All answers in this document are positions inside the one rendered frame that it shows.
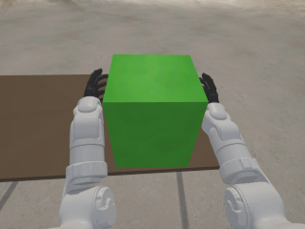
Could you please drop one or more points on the robot left hand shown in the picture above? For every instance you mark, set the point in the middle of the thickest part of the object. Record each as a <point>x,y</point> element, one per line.
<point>93,85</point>

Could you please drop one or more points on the robot right hand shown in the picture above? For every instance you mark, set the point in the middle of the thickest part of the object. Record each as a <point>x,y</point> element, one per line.
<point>209,88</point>

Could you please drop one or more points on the robot right forearm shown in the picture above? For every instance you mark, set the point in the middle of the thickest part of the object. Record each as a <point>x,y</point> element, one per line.
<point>235,162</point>

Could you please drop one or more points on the table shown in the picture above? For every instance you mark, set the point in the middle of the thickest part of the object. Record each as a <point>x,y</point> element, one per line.
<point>36,112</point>

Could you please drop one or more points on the right robot upper arm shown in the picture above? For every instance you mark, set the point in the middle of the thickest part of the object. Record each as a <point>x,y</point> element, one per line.
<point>256,205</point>

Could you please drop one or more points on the left robot upper arm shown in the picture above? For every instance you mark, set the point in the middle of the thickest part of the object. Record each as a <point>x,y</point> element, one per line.
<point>88,208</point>

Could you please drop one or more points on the robot left forearm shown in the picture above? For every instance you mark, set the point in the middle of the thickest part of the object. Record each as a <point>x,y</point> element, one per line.
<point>87,143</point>

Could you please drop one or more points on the carton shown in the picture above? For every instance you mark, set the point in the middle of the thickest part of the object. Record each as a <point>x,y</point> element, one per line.
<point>154,106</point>

